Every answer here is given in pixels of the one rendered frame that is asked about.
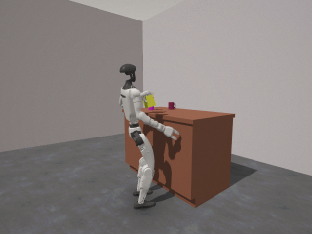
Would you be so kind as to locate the left robot hand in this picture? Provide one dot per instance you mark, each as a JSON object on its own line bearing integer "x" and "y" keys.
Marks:
{"x": 146, "y": 93}

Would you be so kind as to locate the right robot hand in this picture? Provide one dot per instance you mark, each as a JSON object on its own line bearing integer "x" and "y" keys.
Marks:
{"x": 168, "y": 132}

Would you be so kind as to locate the robot left shin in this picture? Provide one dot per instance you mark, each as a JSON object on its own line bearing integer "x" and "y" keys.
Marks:
{"x": 139, "y": 177}

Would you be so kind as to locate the robot left upper arm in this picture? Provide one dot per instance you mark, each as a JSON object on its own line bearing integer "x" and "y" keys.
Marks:
{"x": 120, "y": 100}

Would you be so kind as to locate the sponge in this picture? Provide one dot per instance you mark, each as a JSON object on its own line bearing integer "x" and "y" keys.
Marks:
{"x": 150, "y": 101}

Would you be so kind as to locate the table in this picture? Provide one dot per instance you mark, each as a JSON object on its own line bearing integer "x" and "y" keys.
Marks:
{"x": 197, "y": 165}

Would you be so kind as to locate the right robot forearm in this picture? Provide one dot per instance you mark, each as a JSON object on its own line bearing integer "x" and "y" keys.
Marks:
{"x": 148, "y": 121}

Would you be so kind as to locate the robot torso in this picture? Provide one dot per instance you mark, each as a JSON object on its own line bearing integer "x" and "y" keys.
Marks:
{"x": 129, "y": 112}

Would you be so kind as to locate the robot right upper arm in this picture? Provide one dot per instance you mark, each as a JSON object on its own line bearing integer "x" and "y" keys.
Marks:
{"x": 135, "y": 95}

